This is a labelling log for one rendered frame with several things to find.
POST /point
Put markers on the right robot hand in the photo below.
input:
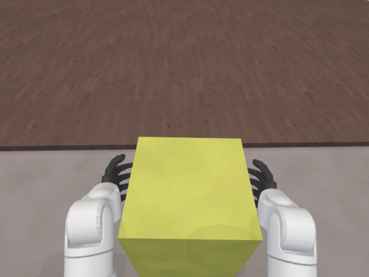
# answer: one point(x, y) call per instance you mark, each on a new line
point(265, 179)

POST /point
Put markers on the left robot hand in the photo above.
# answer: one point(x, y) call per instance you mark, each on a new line
point(112, 171)

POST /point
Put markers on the robot right forearm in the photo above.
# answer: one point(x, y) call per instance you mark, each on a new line
point(291, 245)

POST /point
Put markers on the carton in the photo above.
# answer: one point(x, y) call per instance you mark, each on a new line
point(189, 209)

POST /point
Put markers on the robot left forearm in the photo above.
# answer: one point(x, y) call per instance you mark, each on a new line
point(89, 233)

